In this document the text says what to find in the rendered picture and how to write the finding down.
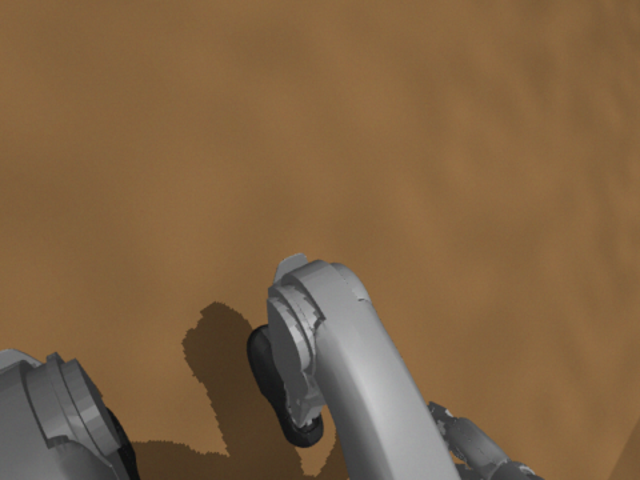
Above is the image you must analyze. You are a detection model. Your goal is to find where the right robot hand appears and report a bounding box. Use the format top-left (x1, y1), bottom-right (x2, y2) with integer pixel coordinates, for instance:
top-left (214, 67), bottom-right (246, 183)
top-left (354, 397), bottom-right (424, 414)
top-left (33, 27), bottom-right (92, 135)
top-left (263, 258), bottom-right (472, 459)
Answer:
top-left (427, 401), bottom-right (513, 480)

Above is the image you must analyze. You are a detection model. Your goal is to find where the left robot foot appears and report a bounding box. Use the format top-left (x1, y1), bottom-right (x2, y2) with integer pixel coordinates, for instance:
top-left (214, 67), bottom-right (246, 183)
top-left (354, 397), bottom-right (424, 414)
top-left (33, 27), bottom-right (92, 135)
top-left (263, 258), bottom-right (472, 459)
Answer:
top-left (105, 406), bottom-right (141, 480)

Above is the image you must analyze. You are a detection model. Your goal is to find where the right robot arm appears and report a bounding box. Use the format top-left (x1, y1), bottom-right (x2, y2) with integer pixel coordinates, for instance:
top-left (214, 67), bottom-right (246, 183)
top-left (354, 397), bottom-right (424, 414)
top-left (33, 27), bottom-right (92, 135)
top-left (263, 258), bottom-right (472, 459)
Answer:
top-left (490, 462), bottom-right (545, 480)

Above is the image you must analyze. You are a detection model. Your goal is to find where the right robot foot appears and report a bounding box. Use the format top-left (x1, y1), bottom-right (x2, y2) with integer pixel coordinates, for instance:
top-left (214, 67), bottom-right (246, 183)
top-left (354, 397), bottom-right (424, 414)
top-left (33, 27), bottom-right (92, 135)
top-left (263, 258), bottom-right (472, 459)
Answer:
top-left (247, 324), bottom-right (324, 448)

